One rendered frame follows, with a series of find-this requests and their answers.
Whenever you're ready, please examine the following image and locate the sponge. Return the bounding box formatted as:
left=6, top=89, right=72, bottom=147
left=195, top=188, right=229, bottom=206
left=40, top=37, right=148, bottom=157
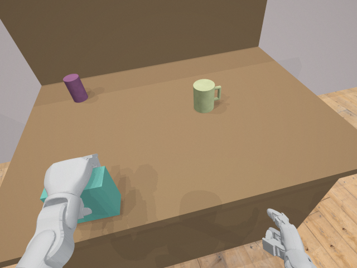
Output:
left=40, top=166, right=121, bottom=223

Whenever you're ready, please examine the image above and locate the left robot forearm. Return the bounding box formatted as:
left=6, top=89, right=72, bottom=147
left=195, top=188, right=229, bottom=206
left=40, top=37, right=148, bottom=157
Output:
left=15, top=193, right=81, bottom=268

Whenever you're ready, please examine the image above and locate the right robot forearm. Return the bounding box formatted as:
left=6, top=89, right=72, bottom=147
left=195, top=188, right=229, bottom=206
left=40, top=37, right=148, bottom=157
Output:
left=284, top=250, right=317, bottom=268

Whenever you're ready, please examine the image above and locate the left robot hand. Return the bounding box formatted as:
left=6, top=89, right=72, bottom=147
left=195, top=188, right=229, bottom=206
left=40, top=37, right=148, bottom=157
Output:
left=44, top=154, right=101, bottom=219

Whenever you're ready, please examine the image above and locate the table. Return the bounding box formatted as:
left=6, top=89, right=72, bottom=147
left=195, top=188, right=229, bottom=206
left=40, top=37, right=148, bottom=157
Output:
left=0, top=0, right=357, bottom=268

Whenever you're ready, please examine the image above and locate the right robot hand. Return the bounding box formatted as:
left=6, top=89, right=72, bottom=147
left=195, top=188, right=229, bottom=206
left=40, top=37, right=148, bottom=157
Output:
left=262, top=208, right=305, bottom=260

